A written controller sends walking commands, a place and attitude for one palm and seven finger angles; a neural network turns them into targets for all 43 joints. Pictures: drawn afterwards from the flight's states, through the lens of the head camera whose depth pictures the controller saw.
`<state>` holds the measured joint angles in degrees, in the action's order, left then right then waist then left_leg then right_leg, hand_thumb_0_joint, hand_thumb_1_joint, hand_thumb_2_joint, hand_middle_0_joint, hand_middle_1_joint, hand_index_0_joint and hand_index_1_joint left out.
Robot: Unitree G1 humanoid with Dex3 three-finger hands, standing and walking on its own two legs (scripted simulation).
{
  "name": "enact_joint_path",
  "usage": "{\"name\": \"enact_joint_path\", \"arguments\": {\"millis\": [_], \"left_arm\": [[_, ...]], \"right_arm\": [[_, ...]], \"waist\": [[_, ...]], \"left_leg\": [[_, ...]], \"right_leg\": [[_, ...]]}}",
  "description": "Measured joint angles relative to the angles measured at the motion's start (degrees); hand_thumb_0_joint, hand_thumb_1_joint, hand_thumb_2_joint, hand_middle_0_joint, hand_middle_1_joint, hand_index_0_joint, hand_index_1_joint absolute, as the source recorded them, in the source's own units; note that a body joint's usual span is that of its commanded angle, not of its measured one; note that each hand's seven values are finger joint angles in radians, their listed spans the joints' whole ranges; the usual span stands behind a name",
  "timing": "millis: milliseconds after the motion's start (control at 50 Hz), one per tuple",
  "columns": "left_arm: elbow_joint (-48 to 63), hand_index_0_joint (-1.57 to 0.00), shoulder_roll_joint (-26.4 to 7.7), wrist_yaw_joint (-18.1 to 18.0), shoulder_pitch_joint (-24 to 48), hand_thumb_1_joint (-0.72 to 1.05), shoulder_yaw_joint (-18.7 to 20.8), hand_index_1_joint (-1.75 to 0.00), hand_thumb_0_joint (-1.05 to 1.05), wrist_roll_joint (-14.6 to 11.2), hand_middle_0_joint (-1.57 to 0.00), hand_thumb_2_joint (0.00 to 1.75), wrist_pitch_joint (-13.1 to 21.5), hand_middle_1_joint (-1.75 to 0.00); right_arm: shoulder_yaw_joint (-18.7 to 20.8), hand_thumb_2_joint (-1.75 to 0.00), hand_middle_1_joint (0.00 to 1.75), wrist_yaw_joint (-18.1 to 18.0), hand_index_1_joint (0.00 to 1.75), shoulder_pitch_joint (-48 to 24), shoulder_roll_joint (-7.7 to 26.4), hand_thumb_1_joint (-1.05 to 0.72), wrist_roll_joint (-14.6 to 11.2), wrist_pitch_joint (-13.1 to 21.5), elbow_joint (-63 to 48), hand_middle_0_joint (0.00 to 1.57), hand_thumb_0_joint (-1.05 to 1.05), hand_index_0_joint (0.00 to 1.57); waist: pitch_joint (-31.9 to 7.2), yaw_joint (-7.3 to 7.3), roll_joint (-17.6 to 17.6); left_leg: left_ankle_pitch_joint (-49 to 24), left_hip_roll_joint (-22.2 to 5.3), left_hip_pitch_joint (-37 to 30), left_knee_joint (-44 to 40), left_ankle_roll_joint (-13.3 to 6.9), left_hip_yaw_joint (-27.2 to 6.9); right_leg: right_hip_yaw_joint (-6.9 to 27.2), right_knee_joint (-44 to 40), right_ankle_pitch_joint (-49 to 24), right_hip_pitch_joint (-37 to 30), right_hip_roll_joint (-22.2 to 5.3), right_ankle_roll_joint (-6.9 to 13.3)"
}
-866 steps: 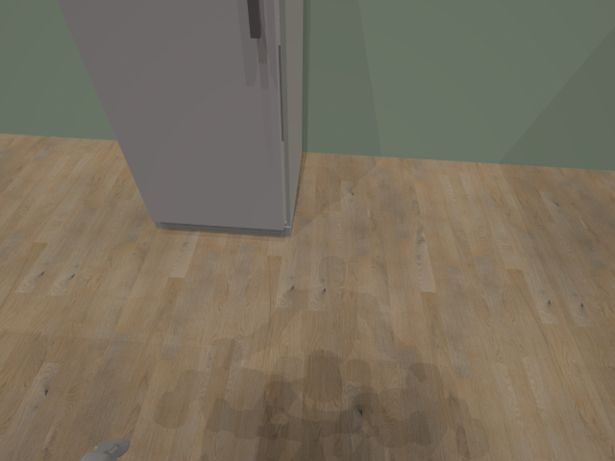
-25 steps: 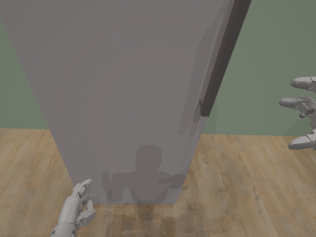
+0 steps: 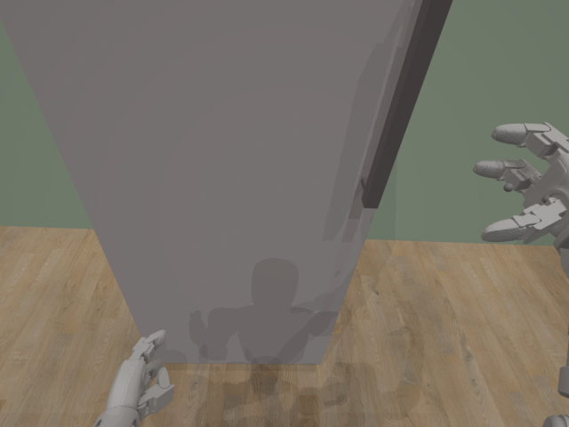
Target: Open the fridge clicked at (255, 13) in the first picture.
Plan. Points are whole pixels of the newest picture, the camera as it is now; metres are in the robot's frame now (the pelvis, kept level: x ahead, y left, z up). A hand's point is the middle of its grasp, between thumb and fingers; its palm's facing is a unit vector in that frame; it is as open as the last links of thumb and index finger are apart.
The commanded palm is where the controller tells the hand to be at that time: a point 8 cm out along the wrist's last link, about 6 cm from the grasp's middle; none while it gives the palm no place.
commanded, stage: move the hooked fingers beside the handle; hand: right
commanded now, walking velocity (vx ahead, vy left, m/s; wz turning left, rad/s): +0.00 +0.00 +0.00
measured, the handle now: (396, 102) +0.47 -0.13 +0.27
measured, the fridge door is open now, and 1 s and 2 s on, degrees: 0 0 0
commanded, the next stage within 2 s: feel for the door with the fingertips in 1.64 s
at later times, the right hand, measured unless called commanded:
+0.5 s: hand (468, 166) +0.37 -0.21 +0.24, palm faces +0.01 +1.00 -0.05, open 14.0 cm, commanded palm +0.35 -0.25 +0.24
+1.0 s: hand (444, 149) +0.41 -0.19 +0.24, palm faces +0.02 +1.00 -0.03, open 14.0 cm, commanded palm +0.38 -0.24 +0.24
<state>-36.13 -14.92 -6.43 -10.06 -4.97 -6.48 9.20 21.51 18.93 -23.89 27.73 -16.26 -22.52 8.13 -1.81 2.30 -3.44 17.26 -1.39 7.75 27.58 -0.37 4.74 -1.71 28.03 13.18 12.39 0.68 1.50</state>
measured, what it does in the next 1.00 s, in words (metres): stands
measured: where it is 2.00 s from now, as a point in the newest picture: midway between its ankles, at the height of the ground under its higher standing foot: outside the picture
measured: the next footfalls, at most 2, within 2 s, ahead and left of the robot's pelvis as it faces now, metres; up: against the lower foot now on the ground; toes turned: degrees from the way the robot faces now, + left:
none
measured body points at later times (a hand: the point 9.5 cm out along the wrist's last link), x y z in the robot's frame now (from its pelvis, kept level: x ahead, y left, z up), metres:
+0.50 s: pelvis +0.00 +0.00 +0.00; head -0.02 +0.02 +0.45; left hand +0.18 +0.24 -0.08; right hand +0.37 -0.26 +0.24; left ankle -0.02 +0.11 -0.74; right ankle +0.02 -0.10 -0.74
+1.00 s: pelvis +0.01 +0.01 +0.00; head -0.01 +0.03 +0.45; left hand +0.14 +0.26 -0.09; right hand +0.40 -0.24 +0.24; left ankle -0.02 +0.11 -0.74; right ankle +0.02 -0.10 -0.74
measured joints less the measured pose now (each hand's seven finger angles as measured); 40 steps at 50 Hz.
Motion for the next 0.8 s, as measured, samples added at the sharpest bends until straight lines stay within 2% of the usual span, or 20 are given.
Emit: {"name": "enact_joint_path", "arguments": {"millis": [100,260,440,580,800], "left_arm": [[-0.08,-0.2,0.17,0.1,-0.23,0.9,0.0,-0.3,0.01,0.1,-0.2,0.9,-0.58,-0.3],[-0.03,-0.2,0.11,0.28,-0.94,0.9,0.36,-0.3,0.01,0.17,-0.2,0.9,-1.66,-0.3],[-0.68,-0.2,-0.59,0.12,-1.8,0.9,1.19,-0.3,0.01,0.07,-0.2,0.9,-2.24,-0.3],[-1.03,-0.2,-0.18,0.17,-1.31,0.9,1.2,-0.3,0.01,0.24,-0.2,0.9,-2.87,-0.3],[-1.17,-0.2,0.12,0.39,-2.29,0.9,1.33,-0.3,0.01,0.23,-0.2,0.9,-4.08,-0.3]], "right_arm": [[-1.49,-0.3,1.2,-1.26,1.2,-2.4,-1.04,0.5,0.32,0.06,1.96,0.3,-0.01,0.3],[-1.32,-0.3,1.2,-2.92,1.2,-4.17,-0.87,0.5,1.3,0.19,5.29,0.3,-0.01,0.3],[-2.9,-0.3,1.2,-3.72,1.2,-5.81,-2.25,0.5,1.38,1.22,6.1,0.3,-0.01,0.3],[-4.73,-0.3,1.2,-5.86,1.2,-8.67,-3.51,0.5,2.13,1.08,9.26,0.3,-0.01,0.3],[-4.86,-0.3,1.2,-6.88,1.2,-12.61,-3.2,0.5,3.02,2.99,15.89,0.3,-0.01,0.3]], "waist": [[-0.03,-0.37,0.09],[-0.23,-1.25,0.43],[-0.15,-1.18,0.5],[-0.03,-1.57,0.51],[-0.31,-2.42,0.59]], "left_leg": [[-0.19,-0.06,0.12,-0.19,0.08,-0.22],[-0.48,0.23,0.24,-0.69,0.02,-0.83],[-0.47,0.22,-0.08,-0.95,0.01,-0.8],[-0.7,0.27,0.19,-1.16,-0.1,-0.78],[-1.06,0.78,0.22,-1.85,-0.38,-1.12]], "right_leg": [[-0.22,-0.39,-0.21,-0.04,0.05,0.08],[-0.79,-0.9,-0.27,-0.19,-0.25,0.02],[-0.74,-1.12,-0.25,-0.47,-0.22,0.01],[-0.71,-1.59,-0.62,-0.34,-0.24,-0.06],[-1.01,-2.14,-0.76,-0.43,-0.73,-0.34]]}}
